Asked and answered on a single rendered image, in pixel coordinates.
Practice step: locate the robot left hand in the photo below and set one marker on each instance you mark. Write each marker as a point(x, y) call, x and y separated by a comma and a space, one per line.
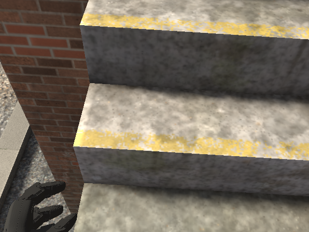
point(23, 217)

